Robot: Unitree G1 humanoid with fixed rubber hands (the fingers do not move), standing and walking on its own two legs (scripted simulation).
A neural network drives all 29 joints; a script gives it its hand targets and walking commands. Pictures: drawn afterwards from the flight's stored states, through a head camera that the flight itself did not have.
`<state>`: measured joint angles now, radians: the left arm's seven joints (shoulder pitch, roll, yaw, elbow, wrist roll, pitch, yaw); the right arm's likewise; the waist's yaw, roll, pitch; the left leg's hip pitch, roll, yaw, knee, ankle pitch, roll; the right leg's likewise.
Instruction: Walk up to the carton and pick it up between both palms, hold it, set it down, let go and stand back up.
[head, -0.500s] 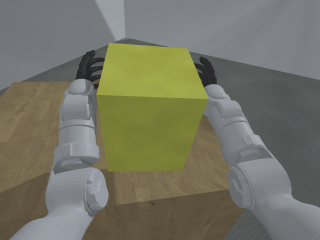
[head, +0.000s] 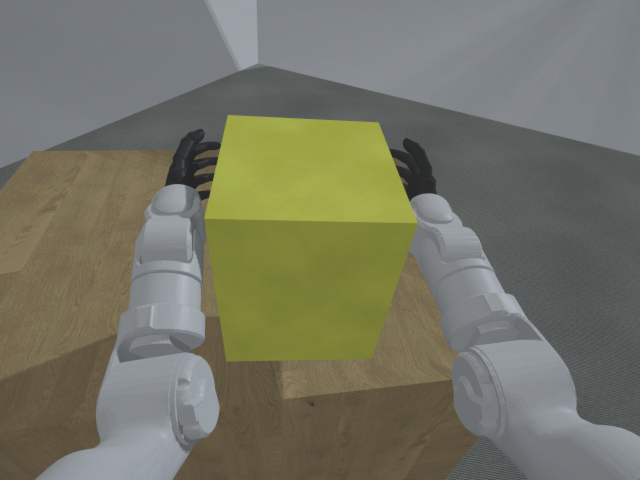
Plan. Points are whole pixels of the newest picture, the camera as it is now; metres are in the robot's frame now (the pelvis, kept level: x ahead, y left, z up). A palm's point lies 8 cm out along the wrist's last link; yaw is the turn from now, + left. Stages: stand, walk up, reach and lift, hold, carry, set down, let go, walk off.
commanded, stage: set down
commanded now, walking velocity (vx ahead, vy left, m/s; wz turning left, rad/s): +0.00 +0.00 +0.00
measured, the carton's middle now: (302, 241) +0.39 +0.00 +0.14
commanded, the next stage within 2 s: none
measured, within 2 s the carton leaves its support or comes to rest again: rests again in 1.10 s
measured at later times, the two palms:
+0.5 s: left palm (187, 216) +0.41 +0.15 +0.17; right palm (410, 221) +0.39 -0.15 +0.17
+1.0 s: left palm (187, 237) +0.40 +0.15 +0.14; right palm (405, 240) +0.38 -0.14 +0.14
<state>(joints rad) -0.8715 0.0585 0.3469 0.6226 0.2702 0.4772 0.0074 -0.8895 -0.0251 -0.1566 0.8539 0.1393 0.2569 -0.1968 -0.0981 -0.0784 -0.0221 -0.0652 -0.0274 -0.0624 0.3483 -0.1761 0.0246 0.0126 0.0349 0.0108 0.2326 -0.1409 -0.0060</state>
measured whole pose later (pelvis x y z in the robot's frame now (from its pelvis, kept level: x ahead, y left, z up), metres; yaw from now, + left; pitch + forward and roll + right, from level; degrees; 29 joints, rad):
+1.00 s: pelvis +0.00 +0.00 +0.00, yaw -1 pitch -4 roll -1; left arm -0.74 0.01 0.36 0.66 0.27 0.31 -0.01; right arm -0.72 0.06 -0.24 0.79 -0.02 0.13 -0.17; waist -0.05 -0.06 0.00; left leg -0.09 -0.02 -0.03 0.33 -0.17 0.02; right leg -0.02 0.03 0.00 0.24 -0.14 -0.01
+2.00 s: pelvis +0.01 +0.00 +0.00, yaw -1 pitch -6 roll -1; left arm -0.69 -0.08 0.46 0.54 0.37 0.25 -0.12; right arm -0.62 0.12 -0.34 0.70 -0.17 -0.06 -0.11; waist -0.02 -0.06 0.09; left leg -0.03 -0.02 0.02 0.30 -0.17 0.03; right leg 0.01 0.01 -0.03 0.24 -0.15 -0.01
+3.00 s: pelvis +0.00 +0.00 +0.00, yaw -5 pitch +5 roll -2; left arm -0.64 0.18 0.11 0.62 -0.07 0.22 0.09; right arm -0.66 -0.12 -0.03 0.70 0.19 0.02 -0.20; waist 0.03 -0.02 -0.03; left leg -0.32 0.04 0.08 0.44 -0.21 0.02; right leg -0.27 0.04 -0.01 0.33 -0.15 -0.01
